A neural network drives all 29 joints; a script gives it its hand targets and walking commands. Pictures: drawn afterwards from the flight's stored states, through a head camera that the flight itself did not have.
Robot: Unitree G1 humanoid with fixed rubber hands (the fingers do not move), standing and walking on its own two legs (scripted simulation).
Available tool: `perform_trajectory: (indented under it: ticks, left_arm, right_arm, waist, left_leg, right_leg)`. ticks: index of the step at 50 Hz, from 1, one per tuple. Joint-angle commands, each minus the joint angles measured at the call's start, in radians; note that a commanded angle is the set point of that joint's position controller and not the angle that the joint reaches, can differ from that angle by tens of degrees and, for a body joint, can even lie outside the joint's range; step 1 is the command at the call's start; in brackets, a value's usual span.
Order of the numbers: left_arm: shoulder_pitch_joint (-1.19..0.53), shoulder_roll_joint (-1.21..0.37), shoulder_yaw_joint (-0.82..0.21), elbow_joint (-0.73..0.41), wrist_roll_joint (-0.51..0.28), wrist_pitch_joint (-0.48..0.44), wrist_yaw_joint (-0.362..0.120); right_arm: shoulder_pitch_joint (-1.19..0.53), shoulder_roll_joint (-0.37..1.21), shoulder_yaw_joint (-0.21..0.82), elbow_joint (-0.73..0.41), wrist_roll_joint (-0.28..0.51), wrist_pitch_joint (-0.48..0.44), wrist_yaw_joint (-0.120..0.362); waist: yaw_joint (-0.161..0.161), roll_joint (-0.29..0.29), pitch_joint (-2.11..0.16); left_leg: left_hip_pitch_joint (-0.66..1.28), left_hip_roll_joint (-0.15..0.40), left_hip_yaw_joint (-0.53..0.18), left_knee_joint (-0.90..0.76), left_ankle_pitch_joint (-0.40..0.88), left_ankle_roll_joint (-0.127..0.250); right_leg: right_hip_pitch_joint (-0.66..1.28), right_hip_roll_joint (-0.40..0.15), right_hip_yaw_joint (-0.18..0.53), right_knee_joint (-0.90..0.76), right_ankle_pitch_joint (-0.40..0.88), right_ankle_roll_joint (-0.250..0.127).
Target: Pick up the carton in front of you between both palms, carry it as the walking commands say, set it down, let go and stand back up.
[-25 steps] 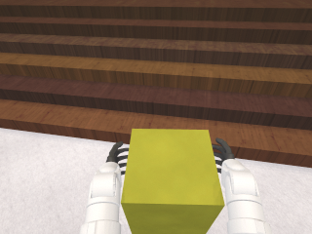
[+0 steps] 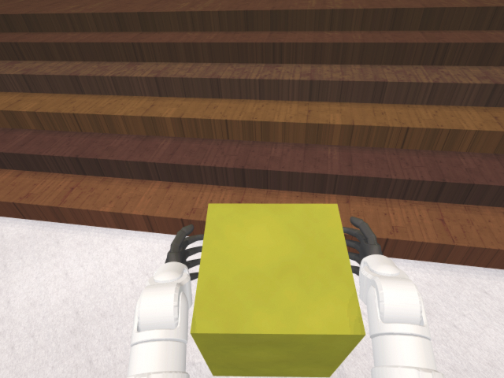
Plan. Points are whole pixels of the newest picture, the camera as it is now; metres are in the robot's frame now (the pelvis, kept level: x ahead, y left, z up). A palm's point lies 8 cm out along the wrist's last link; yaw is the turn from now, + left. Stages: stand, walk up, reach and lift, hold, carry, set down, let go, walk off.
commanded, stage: carry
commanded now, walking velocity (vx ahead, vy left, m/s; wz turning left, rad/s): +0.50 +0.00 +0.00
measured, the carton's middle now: (271, 294) +0.29 +0.01 +0.00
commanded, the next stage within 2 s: none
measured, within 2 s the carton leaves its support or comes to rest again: neither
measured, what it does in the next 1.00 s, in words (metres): walks ahead: left foot, then right foot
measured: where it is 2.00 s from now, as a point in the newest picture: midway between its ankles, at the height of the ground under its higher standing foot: (274, 172)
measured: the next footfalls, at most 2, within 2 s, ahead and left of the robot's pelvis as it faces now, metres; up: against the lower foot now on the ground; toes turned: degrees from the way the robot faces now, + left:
left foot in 0.22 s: +0.13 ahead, +0.11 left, +0.00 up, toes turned +9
right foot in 0.54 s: +0.39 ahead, -0.12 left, +0.00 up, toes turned -10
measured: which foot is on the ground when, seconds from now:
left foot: down 0.00-0.02, up 0.04-0.20, down 0.22-0.56, up 0.58-1.00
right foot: down 0.00-0.24, up 0.26-0.52, down 0.54-1.00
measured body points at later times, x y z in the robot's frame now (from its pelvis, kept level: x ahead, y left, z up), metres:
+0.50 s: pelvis +0.23 -0.02 +0.00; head +0.22 -0.02 +0.45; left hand +0.51 +0.13 +0.09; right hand +0.51 -0.18 +0.09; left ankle +0.09 +0.10 -0.74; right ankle +0.32 -0.12 -0.72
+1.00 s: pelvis +0.55 -0.02 -0.02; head +0.56 -0.02 +0.43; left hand +0.90 +0.14 +0.15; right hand +0.91 -0.16 +0.16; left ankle +0.69 +0.06 -0.73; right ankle +0.36 -0.11 -0.73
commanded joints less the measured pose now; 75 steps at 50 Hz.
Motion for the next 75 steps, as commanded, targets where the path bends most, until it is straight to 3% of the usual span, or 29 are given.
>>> perform_trajectory:
  ticks: [1,3,4,7,10,11,12,13,14,16,23,26,27,28,29,33,36,45,48,50,51,52,53,56,61,66,70,73,75]
  left_arm:
    - [-0.594,-0.872,-0.704,-0.141,-0.360,0.049,-0.218]
    - [-0.534,-0.822,-0.706,-0.156,-0.375,0.110,-0.202]
    - [-0.506,-0.810,-0.715,-0.184,-0.379,0.139,-0.190]
    - [-0.510,-0.823,-0.762,-0.326,-0.434,0.216,-0.166]
    - [-0.438,-0.841,-0.785,-0.396,-0.471,0.279,-0.167]
    - [-0.404,-0.843,-0.792,-0.402,-0.477,0.297,-0.173]
    - [-0.406,-0.841,-0.796,-0.428,-0.486,0.317,-0.182]
    - [-0.442,-0.847,-0.808,-0.451,-0.510,0.337,-0.194]
    - [-0.463,-0.861,-0.811,-0.451,-0.530,0.347,-0.203]
    - [-0.443,-0.872,-0.806,-0.480,-0.540,0.357,-0.211]
    - [-0.346,-0.832,-0.758,-0.466,-0.476,0.385,-0.163]
    - [-0.349,-0.820,-0.736,-0.461,-0.461,0.398,-0.159]
    - [-0.348,-0.813,-0.729,-0.462,-0.459,0.403,-0.158]
    - [-0.357,-0.796,-0.720,-0.464,-0.453,0.406,-0.157]
    - [-0.402,-0.800,-0.718,-0.469,-0.461,0.406,-0.155]
    - [-0.525,-0.855,-0.760,-0.612,-0.521,0.413,-0.151]
    - [-0.539,-0.797,-0.773,-0.626,-0.544,0.431,-0.156]
    - [-0.881,-0.626,-0.707,-0.397,-0.595,0.487,-0.143]
    - [-1.016,-0.656,-0.663,-0.318,-0.607,0.505,-0.129]
    - [-1.105,-0.680,-0.637,-0.264,-0.610,0.516,-0.121]
    - [-1.151,-0.686,-0.619,-0.239,-0.607,0.519,-0.117]
    - [-1.187,-0.729,-0.602,-0.209,-0.603,0.524,-0.110]
    - [-1.240,-0.721,-0.578,-0.198,-0.591,0.525,-0.102]
    - [-1.366,-0.840,-0.548,-0.192,-0.580,0.501,-0.078]
    - [-1.328,-0.870,-0.504,-0.118,-0.507,0.468,-0.047]
    - [-1.330,-0.867,-0.523,-0.118,-0.477,0.444,-0.047]
    - [-1.305,-0.857,-0.543,-0.141,-0.475,0.450,-0.062]
    - [-1.282,-0.833,-0.545,-0.116,-0.471,0.460,-0.076]
    - [-1.274,-0.822,-0.554,-0.108,-0.473,0.463,-0.085]
  right_arm:
    - [-0.469,0.865,0.678,-0.104,0.337,0.073,0.203]
    - [-0.494,0.836,0.717,-0.154,0.383,0.140,0.195]
    - [-0.513,0.833,0.742,-0.186,0.417,0.168,0.194]
    - [-0.475,0.860,0.797,-0.259,0.504,0.237,0.192]
    - [-0.362,0.870,0.789,-0.310,0.511,0.286,0.178]
    - [-0.306,0.867,0.776,-0.317,0.497,0.303,0.173]
    - [-0.267,0.847,0.763,-0.329,0.473,0.316,0.167]
    - [-0.257,0.833,0.746,-0.327,0.442,0.322,0.159]
    - [-0.278,0.859,0.754,-0.364,0.443,0.336,0.157]
    - [-0.307,0.907,0.768,-0.429,0.475,0.355,0.160]
    - [-0.309,0.824,0.787,-0.460,0.539,0.408,0.183]
    - [-0.333,0.801,0.789,-0.466,0.545,0.423,0.189]
    - [-0.358,0.782,0.786,-0.477,0.548,0.428,0.190]
    - [-0.397,0.769,0.789,-0.510,0.555,0.439,0.191]
    - [-0.461,0.781,0.798,-0.536,0.574,0.448,0.192]
    - [-0.471,0.815,0.778,-0.572,0.568,0.441,0.176]
    - [-0.443,0.776,0.762,-0.561,0.517,0.444,0.145]
    - [-0.797,0.615,0.681,-0.364,0.517,0.511,0.096]
    - [-0.928,0.627,0.634,-0.281,0.548,0.533,0.097]
    - [-0.983,0.641,0.593,-0.201,0.560,0.539,0.102]
    - [-1.004,0.657,0.572,-0.171,0.567,0.542,0.107]
    - [-1.072,0.648,0.556,-0.131,0.570,0.537,0.110]
    - [-1.090,0.716,0.557,-0.100,0.603,0.536,0.117]
    - [-1.310,0.875,0.564,-0.166,0.687,0.514,0.139]
    - [-1.346,0.930,0.546,-0.136,0.684,0.493,0.139]
    - [-1.321,0.908,0.543,-0.141,0.634,0.473,0.136]
    - [-1.255,0.867,0.559,-0.149,0.592,0.475,0.130]
    - [-1.268,0.873,0.590,-0.150,0.610,0.483,0.133]
    - [-1.331,0.890,0.614,-0.150,0.642,0.480,0.135]
  waist:
    - [-0.008,0.023,-0.101]
    - [0.017,-0.277,-0.044]
    - [0.021,-0.280,-0.009]
    - [0.023,-0.161,-0.113]
    - [0.002,-0.139,-0.208]
    - [-0.012,-0.090,-0.251]
    - [-0.032,0.123,-0.269]
    - [-0.039,0.302,-0.212]
    - [-0.039,0.207,-0.162]
    - [-0.038,0.054,-0.159]
    - [-0.030,0.152,-0.114]
    - [-0.008,0.096,-0.154]
    - [0.012,0.036,-0.201]
    - [0.024,-0.214,-0.231]
    - [0.024,-0.303,-0.223]
    - [0.005,-0.042,-0.217]
    - [0.005,-0.097,-0.219]
    - [0.054,-0.162,-0.066]
    - [0.001,-0.183,-0.118]
    - [-0.080,-0.094,-0.251]
    - [-0.111,0.014,-0.332]
    - [-0.070,0.279,-0.412]
    - [-0.089,0.290,-0.405]
    - [-0.066,0.068,-0.347]
    - [-0.062,0.070,-0.411]
    - [-0.079,0.132,-0.401]
    - [-0.128,0.135,-0.352]
    - [-0.187,0.117,-0.295]
    - [-0.115,0.070,-0.327]
  left_leg:
    - [-0.146,0.102,-0.057,-0.086,-0.370,0.073]
    - [-0.444,-0.005,0.137,0.264,-0.227,0.000]
    - [-0.521,0.025,0.121,0.269,-0.249,0.009]
    - [-0.394,0.009,0.166,0.132,-0.160,0.016]
    - [0.043,-0.050,0.263,-0.126,0.052,0.010]
    - [0.289,0.012,0.196,-0.156,0.070,0.026]
    - [0.443,0.228,-0.133,-0.261,-0.133,0.102]
    - [0.515,0.400,-0.438,-0.285,-0.013,0.227]
    - [0.497,0.447,-0.450,-0.263,0.105,0.279]
    - [0.456,0.401,-0.310,-0.270,0.194,0.240]
    - [0.205,0.232,0.097,-0.271,0.248,0.117]
    - [0.025,0.176,0.222,-0.028,0.328,0.062]
    - [-0.094,0.142,0.260,0.164,0.282,0.031]
    - [-0.277,0.045,0.273,0.467,0.044,-0.019]
    - [-0.461,-0.007,0.162,0.655,-0.203,-0.005]
    - [-0.459,0.149,0.043,0.666,-0.018,0.050]
    - [-0.434,0.104,0.109,0.517,0.035,0.025]
    - [-0.417,0.023,0.230,0.104,0.246,0.055]
    - [-0.227,-0.012,0.253,0.051,0.258,0.094]
    - [0.104,-0.070,0.296,-0.009,0.174,0.093]
    - [0.292,0.091,0.076,0.005,0.041,0.094]
    - [0.517,0.368,-0.449,-0.103,-0.029,0.242]
    - [0.518,0.347,-0.533,-0.198,-0.041,0.275]
    - [0.369,0.284,-0.246,-0.119,0.375,0.216]
    - [0.432,0.247,-0.074,-0.081,0.639,0.217]
    - [0.495,0.205,0.037,-0.016,0.823,0.225]
    - [0.726,0.253,-0.037,0.050,0.959,0.258]
    - [0.972,0.243,-0.089,0.178,1.425,0.221]
    - [0.777,0.151,0.014,0.385,1.584,0.136]
  right_leg:
    - [0.070,-0.050,0.010,-0.155,-0.170,-0.031]
    - [0.234,-0.298,0.414,-0.339,-0.280,-0.143]
    - [0.265,-0.343,0.479,-0.345,-0.113,-0.197]
    - [0.285,-0.281,0.258,-0.264,0.183,-0.175]
    - [0.101,-0.170,0.010,-0.107,0.180,-0.091]
    - [-0.069,-0.141,-0.049,0.000,0.157,-0.057]
    - [-0.282,-0.082,-0.146,0.253,0.034,-0.007]
    - [-0.527,-0.004,-0.160,0.392,-0.141,0.009]
    - [-0.605,-0.064,-0.073,0.482,-0.220,-0.014]
    - [-0.609,-0.097,-0.060,0.473,-0.186,-0.022]
    - [-0.227,-0.013,-0.227,0.016,0.156,-0.003]
    - [0.144,0.035,-0.317,-0.065,0.190,-0.022]
    - [0.321,-0.045,-0.211,-0.067,0.124,-0.041]
    - [0.386,-0.307,0.271,-0.263,-0.121,-0.120]
    - [0.456,-0.435,0.539,-0.359,-0.092,-0.232]
    - [0.296,-0.352,0.226,-0.337,0.145,-0.163]
    - [0.304,-0.290,0.067,-0.336,0.289,-0.137]
    - [0.298,-0.204,-0.115,-0.297,0.529,-0.152]
    - [0.302,-0.201,-0.168,-0.168,0.748,-0.114]
    - [0.220,-0.131,-0.243,0.188,0.754,-0.064]
    - [0.058,-0.107,-0.205,0.427,0.462,-0.055]
    - [-0.284,0.043,-0.139,0.693,-0.043,-0.024]
    - [-0.413,0.050,-0.035,0.842,-0.139,-0.043]
    - [-0.445,-0.038,-0.001,0.778,-0.012,-0.081]
    - [-0.477,-0.033,-0.047,0.574,0.015,-0.061]
    - [-0.534,-0.001,-0.127,0.473,0.098,-0.076]
    - [-0.829,-0.011,-0.150,0.646,-0.015,-0.107]
    - [-1.080,0.036,-0.194,0.740,-0.250,-0.113]
    - [-0.705,0.043,-0.128,0.235,-0.149,-0.114]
